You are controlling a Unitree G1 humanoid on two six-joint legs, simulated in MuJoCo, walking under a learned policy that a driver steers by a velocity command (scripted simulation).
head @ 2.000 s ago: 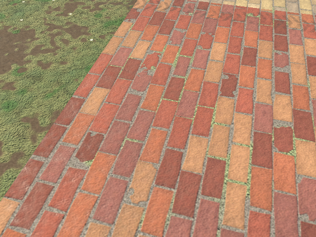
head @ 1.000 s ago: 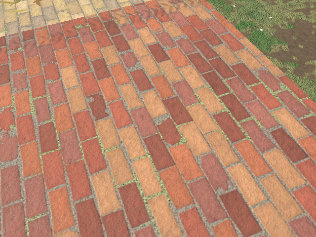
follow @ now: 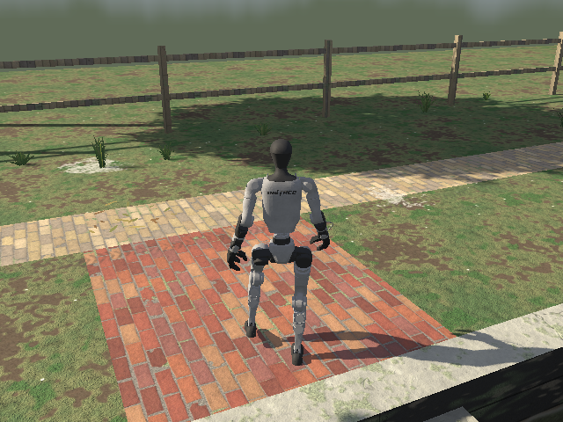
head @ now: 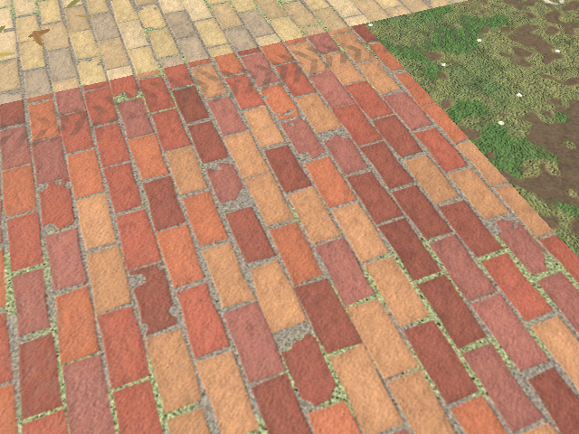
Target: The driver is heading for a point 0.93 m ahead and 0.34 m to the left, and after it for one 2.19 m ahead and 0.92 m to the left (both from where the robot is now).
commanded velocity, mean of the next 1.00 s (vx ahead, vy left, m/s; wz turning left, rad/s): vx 0.50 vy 0.00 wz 0.14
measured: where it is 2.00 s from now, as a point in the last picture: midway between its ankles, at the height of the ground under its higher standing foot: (228, 265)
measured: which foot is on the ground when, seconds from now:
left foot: up 0.00-0.18, down 0.20-0.74, up 0.76-1.00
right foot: down 0.00-0.20, up 0.22-0.72, down 0.74-1.00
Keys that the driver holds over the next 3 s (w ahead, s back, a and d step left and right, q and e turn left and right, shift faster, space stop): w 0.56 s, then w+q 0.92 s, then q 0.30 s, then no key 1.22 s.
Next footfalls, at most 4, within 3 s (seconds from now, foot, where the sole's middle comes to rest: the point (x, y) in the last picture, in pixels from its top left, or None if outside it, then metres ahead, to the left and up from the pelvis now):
0.20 left None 0.26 0.16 -0.78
0.74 right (349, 409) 0.56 -0.07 -0.78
1.26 left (223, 322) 0.77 0.25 -0.78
1.72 right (248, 227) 1.09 0.22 -0.78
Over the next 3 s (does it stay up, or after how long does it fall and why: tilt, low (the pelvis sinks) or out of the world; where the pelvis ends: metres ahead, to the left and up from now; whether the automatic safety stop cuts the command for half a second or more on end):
stays up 0.95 0.28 -0.01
